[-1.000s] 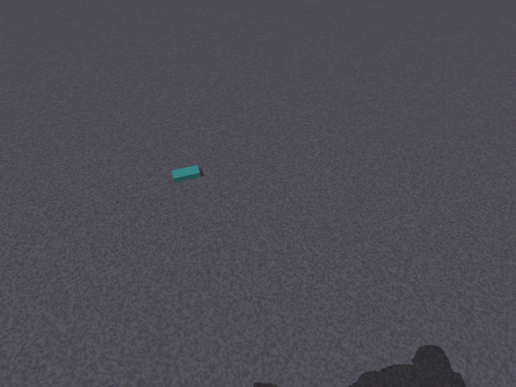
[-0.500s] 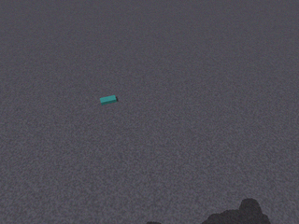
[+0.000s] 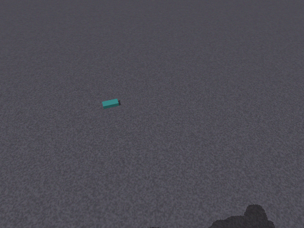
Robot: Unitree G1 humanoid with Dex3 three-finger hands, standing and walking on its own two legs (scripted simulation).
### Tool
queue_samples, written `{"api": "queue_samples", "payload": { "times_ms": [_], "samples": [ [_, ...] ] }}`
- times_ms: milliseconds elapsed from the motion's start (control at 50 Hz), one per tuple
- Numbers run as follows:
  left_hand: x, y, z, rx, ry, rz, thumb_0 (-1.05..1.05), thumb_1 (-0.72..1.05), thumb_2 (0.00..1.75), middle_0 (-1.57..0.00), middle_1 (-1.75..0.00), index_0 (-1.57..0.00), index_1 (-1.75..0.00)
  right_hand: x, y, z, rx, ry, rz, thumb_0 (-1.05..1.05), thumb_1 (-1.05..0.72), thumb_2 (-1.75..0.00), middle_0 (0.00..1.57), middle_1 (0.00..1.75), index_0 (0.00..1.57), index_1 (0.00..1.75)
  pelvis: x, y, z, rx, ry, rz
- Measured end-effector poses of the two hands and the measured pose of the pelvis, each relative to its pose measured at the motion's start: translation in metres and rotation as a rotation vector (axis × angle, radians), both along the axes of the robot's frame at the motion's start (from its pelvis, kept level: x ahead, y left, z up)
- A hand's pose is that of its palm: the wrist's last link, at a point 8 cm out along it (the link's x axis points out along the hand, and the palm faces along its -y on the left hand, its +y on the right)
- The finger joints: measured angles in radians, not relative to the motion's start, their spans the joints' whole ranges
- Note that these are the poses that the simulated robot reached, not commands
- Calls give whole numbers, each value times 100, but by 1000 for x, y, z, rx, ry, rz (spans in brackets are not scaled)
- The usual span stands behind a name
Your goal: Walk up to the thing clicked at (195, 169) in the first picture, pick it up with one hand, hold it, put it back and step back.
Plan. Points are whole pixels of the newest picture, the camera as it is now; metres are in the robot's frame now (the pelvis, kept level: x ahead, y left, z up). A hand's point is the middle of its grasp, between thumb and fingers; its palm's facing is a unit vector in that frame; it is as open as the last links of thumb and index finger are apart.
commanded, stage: stand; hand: left
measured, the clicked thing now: (110, 103) +1.34 +0.43 -0.77
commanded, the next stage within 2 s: walk up in 0.12 s
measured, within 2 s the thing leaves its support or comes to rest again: neither
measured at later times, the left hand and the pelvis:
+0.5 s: hand out of the picture +0.06 +0.37 -0.19, palm faces +0.15 -0.92 -0.36, open 7.4 cm; pelvis +0.07 +0.07 -0.03, yaw +9 degrees
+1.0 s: hand (59, 164) +0.38 +0.36 -0.16, palm faces +0.18 -0.93 -0.33, open 7.4 cm; pelvis +0.31 +0.07 -0.03, yaw +15 degrees
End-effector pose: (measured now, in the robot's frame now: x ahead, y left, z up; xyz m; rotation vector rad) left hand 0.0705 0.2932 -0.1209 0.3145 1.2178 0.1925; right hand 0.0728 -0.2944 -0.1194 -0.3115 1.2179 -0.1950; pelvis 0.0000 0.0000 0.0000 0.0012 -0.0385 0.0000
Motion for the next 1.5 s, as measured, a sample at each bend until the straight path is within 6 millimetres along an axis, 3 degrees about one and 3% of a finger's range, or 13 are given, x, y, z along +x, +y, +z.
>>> {"api": "queue_samples", "payload": {
  "times_ms": [240, 360, 440, 540, 680, 780, 860, 940, 1020, 1080, 1240, 1400, 1500],
  "samples": [
    [-8, 17, 3, -12, -96, 53, 1, 90, 90, -20, -30, -20, -30, 2, -8, 3, -17, 27, 65, 0, -90, -90, 21, 30, 21, 30, 4, 2, -6, -18, 18, 68],
    [-39, 56, 2, 12, -51, 138, 0, 90, 90, -20, -30, -20, -30, 49, 0, 19, -62, 14, 151, 1, -91, -90, 21, 30, 20, 30, 25, 25, -7, -27, 11, 118],
    [-43, 93, -14, 12, -2, 183, 1, 90, 90, -20, -30, -20, -30, 91, 18, 27, -104, -40, 191, 1, -91, -90, 21, 30, 20, 30, 52, 50, -18, -41, 2, 154],
    [-9, 124, -36, 5, 24, 181, 1, 90, 90, -20, -30, -20, -30, 121, 45, 25, -145, -115, 180, 0, -91, -90, 20, 30, 20, 30, 84, 80, -33, -1, -18, 165],
    [75, 129, -16, -51, -88, 159, 1, 91, 90, -20, -30, -20, -30, 139, 77, 34, -103, -48, 184, 0, -90, -90, 21, 30, 21, 30, 137, 96, -12, 5, -26, 210],
    [123, 134, -6, -46, -88, 163, 1, 90, 90, -20, -30, -20, -30, 173, 84, 30, -81, -12, 191, 0, -90, -90, 21, 30, 21, 30, 185, 99, -8, 14, -16, 228],
    [171, 134, -3, -26, -82, 171, 1, 90, 90, -20, -30, -20, -30, 211, 80, 22, -74, 13, 201, 0, -90, -90, 21, 30, 21, 30, 228, 94, -11, 23, -1, 242],
    [238, 124, -4, -6, -118, 161, 1, 90, 90, -20, -30, -20, -30, 260, 64, 6, -78, 42, 220, 0, -90, -90, 21, 30, 21, 30, 277, 82, -23, 40, 19, 251],
    [309, 104, -3, 10, -190, 153, 1, 91, 90, -20, -30, -20, -30, 323, 45, -15, -90, 59, 239, 0, -90, -90, 21, 30, 21, 30, 325, 68, -35, -2, 9, 261],
    [339, 87, 7, 8, -245, 165, 1, 90, 90, -20, -30, -20, -30, 377, 46, -13, -73, 23, 271, 1, -90, -90, 21, 30, 21, 30, 354, 58, -28, 28, 0, 272],
    [352, 70, 21, 17, -169, 240, 0, 90, 90, -20, -30, -20, -30, 514, 55, 15, -42, -145, 355, 0, -91, -90, 21, 30, 21, 30, 429, 53, -9, 17, -12, 273],
    [360, 81, -1, 9, -58, 318, 1, 90, 90, -20, -30, -20, -30, 602, 75, 16, -75, -99, 418, 0, -91, -90, 20, 30, 20, 30, 504, 61, -18, -29, -3, 310],
    [382, 87, -29, -19, 24, 353, 1, 90, 90, -20, -30, -20, -30, 659, 100, 12, -98, -147, 453, 0, -91, -90, 21, 30, 21, 30, 549, 76, -34, 9, 3, 314]
  ]
}}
